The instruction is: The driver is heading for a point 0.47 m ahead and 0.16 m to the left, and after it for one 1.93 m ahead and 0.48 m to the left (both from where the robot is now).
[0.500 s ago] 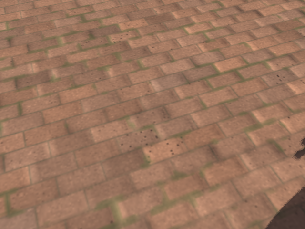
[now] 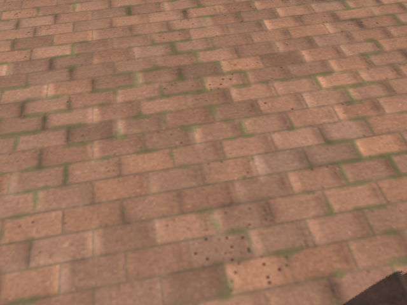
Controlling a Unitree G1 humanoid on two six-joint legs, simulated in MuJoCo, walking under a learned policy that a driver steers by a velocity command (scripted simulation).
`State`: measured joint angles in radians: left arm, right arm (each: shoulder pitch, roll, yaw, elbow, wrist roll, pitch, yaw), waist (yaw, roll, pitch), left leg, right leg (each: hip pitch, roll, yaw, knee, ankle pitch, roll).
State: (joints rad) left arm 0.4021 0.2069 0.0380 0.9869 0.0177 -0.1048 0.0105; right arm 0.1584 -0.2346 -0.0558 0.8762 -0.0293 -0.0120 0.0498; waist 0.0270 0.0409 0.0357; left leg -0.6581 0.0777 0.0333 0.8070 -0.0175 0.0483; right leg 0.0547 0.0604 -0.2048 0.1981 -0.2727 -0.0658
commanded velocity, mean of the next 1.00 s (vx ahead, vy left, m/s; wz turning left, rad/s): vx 0.34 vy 0.00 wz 0.50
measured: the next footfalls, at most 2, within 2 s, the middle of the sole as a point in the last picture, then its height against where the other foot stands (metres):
left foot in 0.16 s outside the picture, level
right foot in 0.68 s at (221, 287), level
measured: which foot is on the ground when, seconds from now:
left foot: up 0.00-0.14, down 0.16-0.66, up 0.68-1.00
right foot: down 0.00-0.18, up 0.20-0.66, down 0.68-1.00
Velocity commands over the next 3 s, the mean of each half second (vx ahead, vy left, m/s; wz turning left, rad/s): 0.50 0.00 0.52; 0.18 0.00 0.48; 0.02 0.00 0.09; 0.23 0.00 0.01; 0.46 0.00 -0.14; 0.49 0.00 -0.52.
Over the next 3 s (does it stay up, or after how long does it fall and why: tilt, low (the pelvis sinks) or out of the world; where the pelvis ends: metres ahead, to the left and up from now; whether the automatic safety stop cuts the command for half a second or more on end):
stays up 0.99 0.36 -0.01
